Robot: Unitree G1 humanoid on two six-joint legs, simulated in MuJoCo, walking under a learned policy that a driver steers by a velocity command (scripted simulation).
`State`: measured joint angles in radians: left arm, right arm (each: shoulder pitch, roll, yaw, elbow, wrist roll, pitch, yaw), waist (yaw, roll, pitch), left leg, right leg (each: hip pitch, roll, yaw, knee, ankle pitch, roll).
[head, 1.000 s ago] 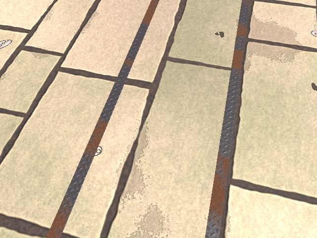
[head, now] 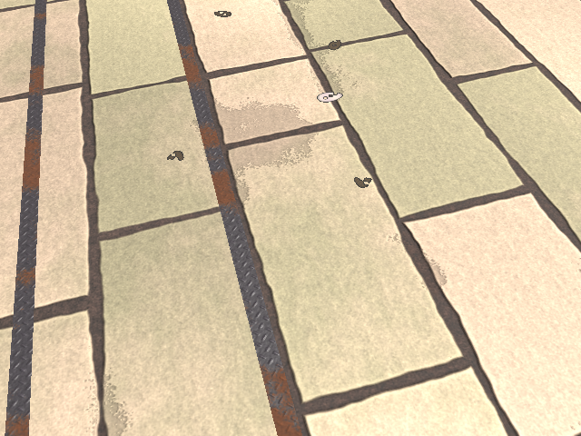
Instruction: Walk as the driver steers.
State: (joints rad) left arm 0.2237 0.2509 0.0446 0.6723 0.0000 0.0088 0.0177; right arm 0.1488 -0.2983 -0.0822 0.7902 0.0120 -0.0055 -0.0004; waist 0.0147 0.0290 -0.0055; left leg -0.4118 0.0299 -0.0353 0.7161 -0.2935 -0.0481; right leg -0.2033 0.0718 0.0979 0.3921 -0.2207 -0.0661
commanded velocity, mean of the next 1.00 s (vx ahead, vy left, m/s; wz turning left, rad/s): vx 0.20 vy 0.00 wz -0.05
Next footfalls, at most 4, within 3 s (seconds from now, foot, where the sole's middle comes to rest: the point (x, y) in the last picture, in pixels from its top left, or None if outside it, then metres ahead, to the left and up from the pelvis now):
0.14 left None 0.08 0.14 -0.78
0.56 right None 0.36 -0.09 -0.78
0.86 left None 0.31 0.15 -0.78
1.92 left None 0.28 0.16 -0.78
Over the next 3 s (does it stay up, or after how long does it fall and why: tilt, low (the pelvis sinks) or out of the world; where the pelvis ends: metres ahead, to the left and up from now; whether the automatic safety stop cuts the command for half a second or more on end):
stays up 0.74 0.36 -0.02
